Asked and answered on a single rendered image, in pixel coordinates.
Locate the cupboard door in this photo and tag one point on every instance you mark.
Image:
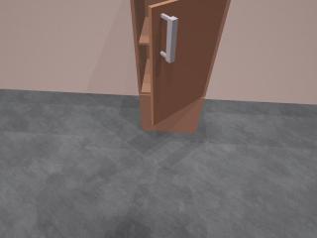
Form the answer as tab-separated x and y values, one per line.
177	84

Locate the handle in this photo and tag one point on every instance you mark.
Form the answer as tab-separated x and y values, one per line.
171	35

